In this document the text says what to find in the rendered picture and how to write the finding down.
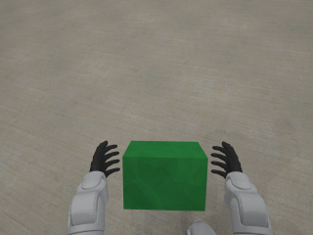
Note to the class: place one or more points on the robot right forearm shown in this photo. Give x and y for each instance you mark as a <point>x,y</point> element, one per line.
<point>249,213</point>

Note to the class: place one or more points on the carton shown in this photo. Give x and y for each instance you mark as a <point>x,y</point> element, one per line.
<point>164,176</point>

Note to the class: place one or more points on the robot left hand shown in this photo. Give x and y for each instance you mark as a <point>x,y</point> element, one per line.
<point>99,159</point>

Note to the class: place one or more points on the robot right hand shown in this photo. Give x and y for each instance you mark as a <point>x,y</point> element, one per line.
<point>231,160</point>

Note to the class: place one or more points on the robot right thigh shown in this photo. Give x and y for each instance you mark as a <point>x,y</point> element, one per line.
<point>200,228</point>

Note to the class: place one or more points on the robot left forearm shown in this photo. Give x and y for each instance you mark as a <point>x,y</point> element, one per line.
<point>86,213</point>

